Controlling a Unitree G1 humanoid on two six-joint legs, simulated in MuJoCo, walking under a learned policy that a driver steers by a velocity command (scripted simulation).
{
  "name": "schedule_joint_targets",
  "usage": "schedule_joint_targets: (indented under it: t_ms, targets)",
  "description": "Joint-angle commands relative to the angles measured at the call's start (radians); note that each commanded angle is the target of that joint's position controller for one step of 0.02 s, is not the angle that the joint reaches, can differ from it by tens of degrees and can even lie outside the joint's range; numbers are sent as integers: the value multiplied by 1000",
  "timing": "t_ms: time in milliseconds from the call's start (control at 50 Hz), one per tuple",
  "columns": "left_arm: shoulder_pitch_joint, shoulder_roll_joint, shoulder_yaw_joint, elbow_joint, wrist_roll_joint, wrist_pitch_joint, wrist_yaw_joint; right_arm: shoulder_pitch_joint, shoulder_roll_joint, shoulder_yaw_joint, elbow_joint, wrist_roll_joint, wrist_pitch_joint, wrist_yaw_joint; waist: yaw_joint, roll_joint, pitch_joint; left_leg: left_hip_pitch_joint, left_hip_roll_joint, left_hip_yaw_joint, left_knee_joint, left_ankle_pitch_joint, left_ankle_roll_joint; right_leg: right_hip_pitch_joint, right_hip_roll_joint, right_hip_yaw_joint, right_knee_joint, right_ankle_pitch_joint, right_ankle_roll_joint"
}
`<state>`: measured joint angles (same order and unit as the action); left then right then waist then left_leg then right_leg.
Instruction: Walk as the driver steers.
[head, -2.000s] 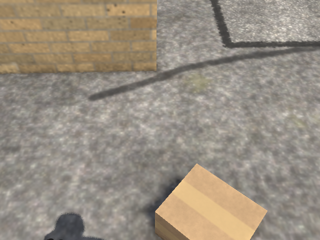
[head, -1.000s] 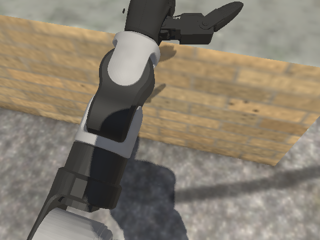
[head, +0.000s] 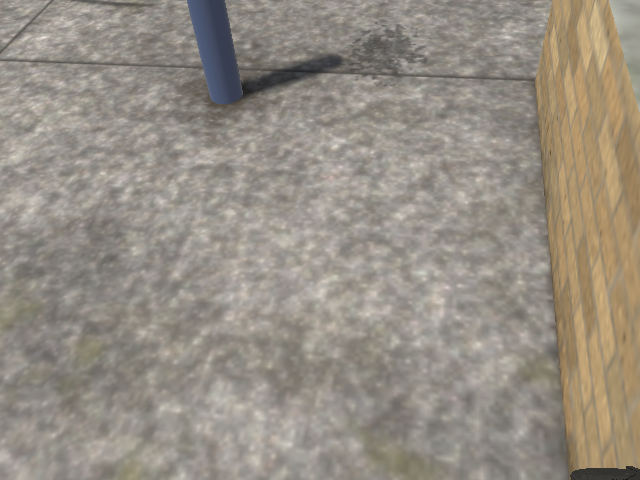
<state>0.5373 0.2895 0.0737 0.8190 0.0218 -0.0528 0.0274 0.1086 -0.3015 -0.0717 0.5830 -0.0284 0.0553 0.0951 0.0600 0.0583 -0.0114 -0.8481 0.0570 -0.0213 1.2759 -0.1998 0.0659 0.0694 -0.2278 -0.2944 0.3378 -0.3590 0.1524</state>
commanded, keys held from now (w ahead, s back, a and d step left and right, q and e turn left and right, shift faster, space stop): w+q+shift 0.44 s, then w+shift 0.48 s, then shift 0.02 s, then q+shift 0.06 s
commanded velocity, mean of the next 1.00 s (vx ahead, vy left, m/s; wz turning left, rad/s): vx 0.96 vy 0.00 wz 0.66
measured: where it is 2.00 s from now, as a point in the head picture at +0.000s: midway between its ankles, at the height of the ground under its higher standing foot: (95, 266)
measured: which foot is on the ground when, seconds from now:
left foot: up 0.00-0.14, down 0.16-0.64, up 0.66-1.00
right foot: down 0.00-0.16, up 0.18-0.64, down 0.66-1.00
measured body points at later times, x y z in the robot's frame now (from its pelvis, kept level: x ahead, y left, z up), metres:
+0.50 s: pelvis +0.38 +0.18 +0.00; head +0.39 +0.20 +0.45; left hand +0.50 +0.49 -0.06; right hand +0.48 -0.09 -0.11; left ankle +0.25 +0.15 -0.73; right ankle +0.64 +0.11 -0.66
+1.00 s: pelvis +0.79 +0.41 +0.00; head +0.80 +0.44 +0.45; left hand +0.54 +0.52 -0.13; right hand +1.13 +0.43 -0.05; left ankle +0.89 +0.65 -0.68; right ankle +0.73 +0.24 -0.73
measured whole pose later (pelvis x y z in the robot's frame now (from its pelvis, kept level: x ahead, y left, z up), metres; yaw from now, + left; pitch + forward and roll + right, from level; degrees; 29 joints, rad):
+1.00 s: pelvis +0.79 +0.41 +0.00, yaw +39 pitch +1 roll -2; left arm 0.61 0.25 0.03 1.00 0.00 -0.12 -0.02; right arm -0.07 -0.25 0.03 0.68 -0.05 -0.09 0.08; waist 0.10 0.01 0.02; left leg -0.73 0.04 -0.01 0.69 0.07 0.10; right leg 0.15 0.05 -0.08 0.16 -0.33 -0.02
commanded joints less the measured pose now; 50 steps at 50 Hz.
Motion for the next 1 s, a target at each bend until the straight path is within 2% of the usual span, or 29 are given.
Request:
schedule_joint_targets:
  t_ms: [20, 60, 80, 100, 140, 160, 180, 200, 220, 240, 260, 300, 340, 420, 560, 600, 620, 640, 660, 680, 700, 720, 740, 760, 820, 900, 940, 960, 1000]
  targets:
    - [-1, 144, 29, -36, 11, -8, 6, -242, -7, 13, -140, 5, -27, 21, 32, -268, 229, -117, 41, 84, -197, -18, 30, -22, -142, 23, -280, -116, -180]
    - [4, 161, 33, -11, 15, -4, 13, -261, 11, 20, -140, 1, -27, 28, 13, -235, 236, -39, 37, 133, -293, -109, 75, 21, -155, -53, -241, 70, -179]
    - [-20, 180, 38, -10, 11, -4, 11, -224, 16, 22, -129, -1, -27, 20, -22, -213, 208, 73, 8, 166, -345, -153, 107, 11, -147, -101, -168, 353, -171]
    - [-41, 209, 43, -16, 3, -4, 8, -153, 2, 13, -101, 3, -30, 6, -67, -190, 145, 224, -50, 201, -367, -161, 132, -3, -152, -115, -51, 710, -175]
    - [-96, 296, 62, -15, -16, 8, -11, 148, -69, -30, -27, 19, -44, -29, -233, -188, -56, 607, -174, 211, -461, -194, 164, -56, -193, -86, 378, 1178, -207]
    - [-102, 277, 60, -47, -23, 3, -23, 326, -137, -68, 49, 13, -46, -48, -306, -114, -167, 935, -202, 110, -512, -202, 165, -284, -160, -53, 708, 948, -190]
    - [-121, 95, 22, -134, -22, -9, -47, 212, -278, -99, 52, 12, -31, -64, -172, 245, -158, 1124, 7, -397, -783, -521, 207, -737, 51, 11, 1083, -63, -131]
    - [-223, 125, 17, -249, 10, -35, -60, 252, -350, -112, -5, 24, -28, -73, -185, 191, -312, 1149, 105, -799, -976, -682, 256, -842, 144, 258, 1231, -118, -106]
    - [-338, 138, 18, -273, 9, -44, -57, 280, -303, -101, 43, 8, -27, -83, -195, 64, -230, 1108, 101, -720, -993, -562, 231, -903, 120, 330, 1233, -1, -120]
    - [-295, 102, 4, -260, 1, -49, -47, 280, -279, -95, 79, -1, -39, -93, -141, 55, -137, 999, 97, -672, -987, -402, 233, -914, 103, 317, 1189, 23, -129]
    - [-285, 84, -10, -241, 22, -42, -34, 254, -237, -77, 95, -9, -60, -102, -101, 8, -83, 876, 56, -589, -955, -310, 227, -871, 69, 341, 1126, 16, -140]
    - [-218, 77, -22, -207, 46, -6, -25, 164, -168, -46, 86, -1, -86, -102, -24, 30, -46, 672, -3, -505, -966, -212, 243, -773, 49, 355, 1054, 23, -141]
    - [-273, 93, -19, -207, 44, 25, -26, 194, -132, -31, 101, 25, -111, -92, -22, -5, 4, 570, -2, -484, -1032, -147, 262, -745, 44, 356, 931, -34, -116]
    - [-536, 84, -29, -278, 33, 25, -30, 286, -135, -30, 138, 22, -136, -81, -88, -51, 132, 568, -35, -463, -1127, 44, 254, -805, 92, 314, 620, 182, -87]
    - [-646, 55, -46, -289, 20, 3, -61, 379, -146, -29, 225, 39, -153, -97, -147, -41, 86, 773, -8, -375, -1111, 589, 177, -596, 201, 245, 258, 508, -183]
    - [-552, 91, -31, -261, 10, 3, -49, 362, -189, -35, 247, 30, -156, -107, -95, -18, 17, 853, 4, -356, -982, 935, 138, -418, 265, 233, 214, 417, -208]
    - [-407, 144, -8, -223, 0, 0, -36, 344, -228, -42, 257, 12, -155, -109, -18, 4, -59, 897, 18, -356, -825, 1098, 122, -293, 290, 240, 233, 314, -217]
    - [-194, 184, 12, -165, -12, -4, -18, 292, -251, -48, 262, -6, -149, -106, 112, -9, -134, 844, -2, -321, -584, 1112, 108, -95, 275, 233, 203, 248, -226]
    - [14, 234, 32, -112, -7, -4, 7, 255, -185, -32, 257, -25, -156, -105, 200, -51, -222, 668, -51, -284, -249, 925, 92, 153, 171, 348, 284, 39, -254]
    - [9, 316, 50, -96, 33, -13, 5, 427, -19, 9, 231, 36, -155, -91, 48, -494, -356, 296, -256, -189, 212, -115, 19, 417, -148, 952, 145, -233, -429]
    - [-81, 204, 36, -102, 9, -7, -22, 359, -89, 24, 240, -2, -168, -96, 46, -390, -318, 232, -223, -175, 218, -182, 65, 287, -134, 1194, -42, -299, -411]
    - [-182, 140, 24, -103, 7, -10, -29, 264, -121, 14, 238, -5, -161, -89, 16, -222, -147, 212, -151, -170, 193, -81, 65, 112, -109, 1027, -41, -297, -415]
    - [-188, 91, 14, -82, 11, -13, -35, 180, -121, 19, 222, -20, -157, -78, 20, -61, -73, 213, -118, -139, 155, -55, 65, -10, -77, 905, -50, -228, -408]
    - [-157, 60, 1, -45, 21, -18, -34, 107, -92, 26, 197, -27, -153, -65, 13, -35, -7, 209, -98, -138, 112, -52, 71, -91, -33, 796, -71, -137, -381]
    - [-106, 34, -17, 29, 14, -46, -39, 98, -15, 52, 166, -29, -131, -46, -54, -95, 59, 182, -73, -164, 6, -73, 53, -214, 2, 677, -131, -73, -363]
    - [-78, 94, -11, 63, -4, -76, -39, -120, -14, 81, 59, -32, -135, -33, -70, -81, 171, 76, -13, -88, -290, 91, 18, -287, 13, 508, -276, 109, -353]
    - [-83, 81, -19, 69, -23, -85, -45, -195, 14, 100, 40, -23, -142, -14, -61, -55, 176, 268, -21, 50, -525, 269, 18, -374, 89, 342, -327, 400, -310]
    - [-61, 99, -19, 80, -29, -94, -49, -213, 46, 110, 39, -14, -149, -8, -53, -73, 183, 379, -37, 87, -598, 335, 29, -403, 66, 304, -345, 585, -304]
    - [-16, 116, -17, 110, -36, -95, -55, -200, 33, 106, 65, -14, -154, -17, -42, -81, 164, 415, -81, 124, -692, 394, 46, -246, 72, 220, -302, 853, -273]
